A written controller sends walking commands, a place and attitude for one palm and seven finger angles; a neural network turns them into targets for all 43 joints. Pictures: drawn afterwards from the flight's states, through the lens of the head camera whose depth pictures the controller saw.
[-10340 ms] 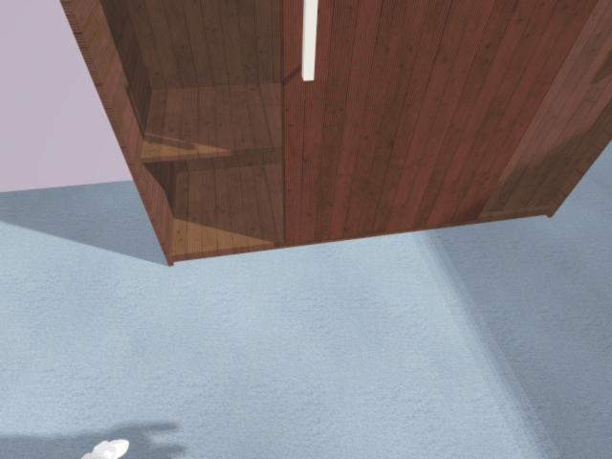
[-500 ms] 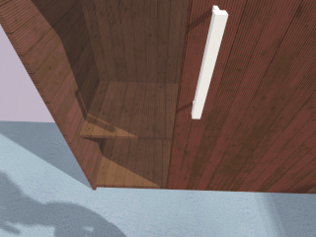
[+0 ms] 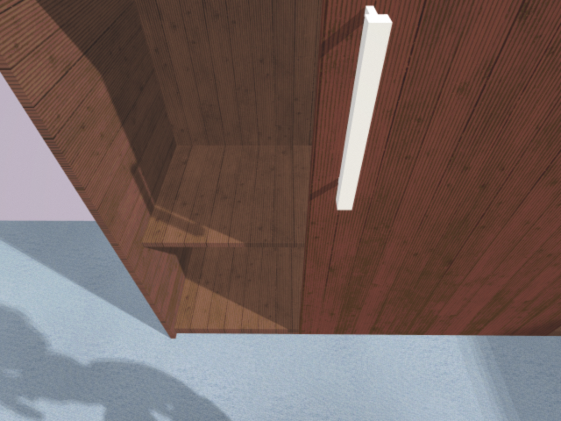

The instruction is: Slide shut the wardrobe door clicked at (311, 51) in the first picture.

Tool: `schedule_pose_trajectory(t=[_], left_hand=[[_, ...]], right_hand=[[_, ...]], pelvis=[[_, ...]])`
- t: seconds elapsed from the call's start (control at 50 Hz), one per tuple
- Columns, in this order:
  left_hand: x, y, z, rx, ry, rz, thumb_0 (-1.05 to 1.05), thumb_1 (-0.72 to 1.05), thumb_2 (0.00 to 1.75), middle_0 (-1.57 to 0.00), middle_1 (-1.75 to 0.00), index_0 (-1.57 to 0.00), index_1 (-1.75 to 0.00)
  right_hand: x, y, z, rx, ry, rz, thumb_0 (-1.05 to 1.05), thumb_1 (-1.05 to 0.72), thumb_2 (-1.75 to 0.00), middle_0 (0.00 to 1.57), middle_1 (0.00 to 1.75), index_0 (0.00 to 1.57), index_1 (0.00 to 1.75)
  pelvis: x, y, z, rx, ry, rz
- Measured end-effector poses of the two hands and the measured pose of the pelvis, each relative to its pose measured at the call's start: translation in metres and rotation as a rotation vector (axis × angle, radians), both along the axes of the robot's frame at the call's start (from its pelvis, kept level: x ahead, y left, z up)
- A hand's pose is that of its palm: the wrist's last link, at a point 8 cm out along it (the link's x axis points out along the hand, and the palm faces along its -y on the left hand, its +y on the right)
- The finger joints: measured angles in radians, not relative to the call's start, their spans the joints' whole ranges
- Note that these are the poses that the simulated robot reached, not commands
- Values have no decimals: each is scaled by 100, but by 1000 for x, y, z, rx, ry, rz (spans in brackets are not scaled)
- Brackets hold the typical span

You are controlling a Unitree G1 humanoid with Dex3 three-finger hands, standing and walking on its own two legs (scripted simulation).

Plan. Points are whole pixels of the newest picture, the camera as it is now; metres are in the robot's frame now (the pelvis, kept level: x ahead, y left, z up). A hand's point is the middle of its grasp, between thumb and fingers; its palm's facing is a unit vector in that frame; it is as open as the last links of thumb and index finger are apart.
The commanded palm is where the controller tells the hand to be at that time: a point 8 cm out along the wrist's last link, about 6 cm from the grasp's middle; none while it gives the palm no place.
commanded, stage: look again from close up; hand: right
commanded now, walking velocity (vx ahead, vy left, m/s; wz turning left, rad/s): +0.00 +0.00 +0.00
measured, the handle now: (354, 124) +0.51 -0.09 +0.18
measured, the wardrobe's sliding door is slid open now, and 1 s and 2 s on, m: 0.45 0.45 0.45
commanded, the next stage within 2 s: none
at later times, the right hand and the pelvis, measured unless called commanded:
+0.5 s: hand out of the picture +0.00 -0.16 -0.18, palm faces +0.04 +0.99 -0.15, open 7.4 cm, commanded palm none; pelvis +0.02 +0.00 +0.00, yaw +0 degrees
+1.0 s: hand out of the picture +0.00 -0.15 -0.18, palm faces +0.04 +0.99 -0.15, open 7.4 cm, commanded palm none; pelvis +0.03 +0.00 +0.00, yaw +0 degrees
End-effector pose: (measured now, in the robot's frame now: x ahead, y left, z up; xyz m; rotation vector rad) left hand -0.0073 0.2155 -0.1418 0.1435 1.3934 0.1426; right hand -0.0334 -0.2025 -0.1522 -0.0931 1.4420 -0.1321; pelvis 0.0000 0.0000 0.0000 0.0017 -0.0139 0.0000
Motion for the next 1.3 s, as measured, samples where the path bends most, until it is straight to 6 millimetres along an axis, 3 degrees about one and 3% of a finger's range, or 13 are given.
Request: schedule_pose_trajectory(t=[0.62, 1.3], left_hand=[[13, -6, -1, -8, 18, 8, 1, 93, 90, -20, -30, -20, -30], [18, -3, -2, -17, 25, 14, 1, 92, 90, -20, -30, -20, -30]], right_hand=[[30, -4, 3, -12, -23, 3, 0, -91, -90, 20, 30, 20, 30], [29, 5, 6, -11, 6, -7, 0, -91, -90, 20, 30, 20, 30]], pelvis=[[19, -3, 2, -3, 3, 4], [30, 3, 3, -7, 3, 8]])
